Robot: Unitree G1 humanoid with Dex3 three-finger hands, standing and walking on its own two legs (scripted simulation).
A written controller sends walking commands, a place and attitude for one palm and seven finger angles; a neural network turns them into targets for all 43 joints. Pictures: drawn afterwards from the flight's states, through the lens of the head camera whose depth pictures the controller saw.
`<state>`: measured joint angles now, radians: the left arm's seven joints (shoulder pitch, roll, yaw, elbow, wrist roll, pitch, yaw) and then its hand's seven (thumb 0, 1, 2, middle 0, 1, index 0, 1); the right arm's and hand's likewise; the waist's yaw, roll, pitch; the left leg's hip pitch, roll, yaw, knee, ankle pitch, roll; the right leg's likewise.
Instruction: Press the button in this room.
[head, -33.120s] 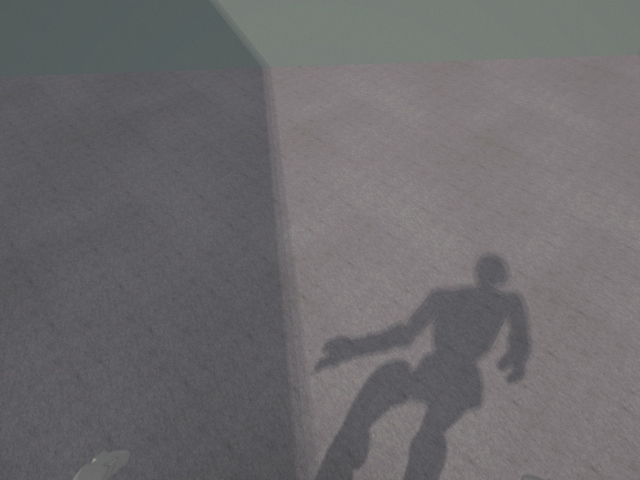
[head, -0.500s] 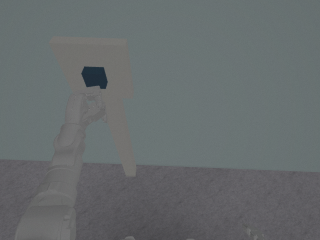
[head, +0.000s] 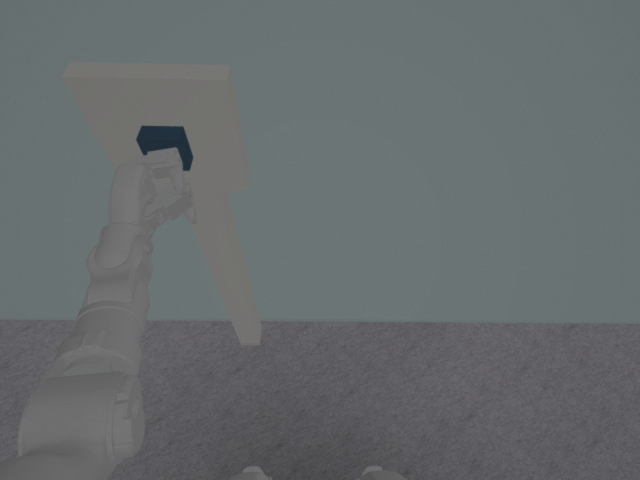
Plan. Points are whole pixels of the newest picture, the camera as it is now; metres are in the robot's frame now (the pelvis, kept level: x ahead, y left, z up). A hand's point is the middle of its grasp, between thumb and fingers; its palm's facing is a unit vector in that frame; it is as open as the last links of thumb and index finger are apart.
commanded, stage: press the button with the knuckle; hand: left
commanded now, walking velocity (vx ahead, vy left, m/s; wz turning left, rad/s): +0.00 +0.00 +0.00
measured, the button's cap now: (167, 146) +0.51 +0.19 +0.12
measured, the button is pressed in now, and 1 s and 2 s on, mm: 2 13 0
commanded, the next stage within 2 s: hold the button down briefly in 0.52 s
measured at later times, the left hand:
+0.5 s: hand (188, 189) +0.46 +0.16 +0.09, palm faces -0.01 -1.00 -0.03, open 2.8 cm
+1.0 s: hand (188, 189) +0.46 +0.16 +0.09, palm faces +0.00 -1.00 -0.04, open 2.8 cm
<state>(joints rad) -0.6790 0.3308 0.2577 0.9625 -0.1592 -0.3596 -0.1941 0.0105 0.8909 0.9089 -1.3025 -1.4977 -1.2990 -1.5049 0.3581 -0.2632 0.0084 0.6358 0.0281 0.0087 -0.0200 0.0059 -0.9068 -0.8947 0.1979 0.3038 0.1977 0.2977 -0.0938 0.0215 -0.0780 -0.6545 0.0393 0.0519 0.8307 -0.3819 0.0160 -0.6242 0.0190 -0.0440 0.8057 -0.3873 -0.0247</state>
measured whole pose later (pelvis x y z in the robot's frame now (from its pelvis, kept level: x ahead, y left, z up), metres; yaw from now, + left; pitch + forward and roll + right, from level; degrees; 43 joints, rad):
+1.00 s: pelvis -0.04 +0.01 -0.02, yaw +2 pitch +15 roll -2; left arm -0.95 0.40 0.22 1.22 -0.12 -0.40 -0.12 -0.04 0.79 1.01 -1.30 -1.50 -1.34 -1.50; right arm 0.40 -0.28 0.03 0.69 0.00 -0.05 -0.02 0.00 -0.91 -0.89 0.20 0.30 0.20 0.30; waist -0.15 0.02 -0.07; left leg -0.84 0.02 0.01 0.93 -0.36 0.03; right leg -0.78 0.00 -0.08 0.88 -0.37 -0.01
